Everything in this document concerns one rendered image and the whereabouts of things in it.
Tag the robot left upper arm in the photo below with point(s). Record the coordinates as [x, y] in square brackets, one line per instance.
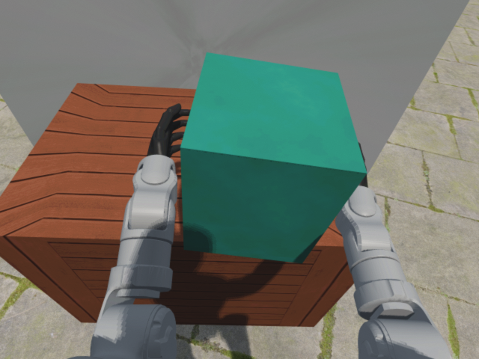
[135, 331]

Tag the pedestal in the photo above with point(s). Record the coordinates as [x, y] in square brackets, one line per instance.
[61, 218]

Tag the robot right forearm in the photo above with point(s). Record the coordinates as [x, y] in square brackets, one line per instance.
[382, 291]

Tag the carton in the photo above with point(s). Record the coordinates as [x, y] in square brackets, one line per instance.
[268, 158]

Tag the robot left hand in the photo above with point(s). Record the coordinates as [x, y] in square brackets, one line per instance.
[162, 138]

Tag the robot right upper arm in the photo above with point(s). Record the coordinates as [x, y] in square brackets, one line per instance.
[400, 339]

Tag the robot left forearm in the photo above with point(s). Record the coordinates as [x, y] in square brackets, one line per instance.
[143, 267]

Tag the robot right hand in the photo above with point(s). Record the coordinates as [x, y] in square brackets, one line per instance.
[364, 181]

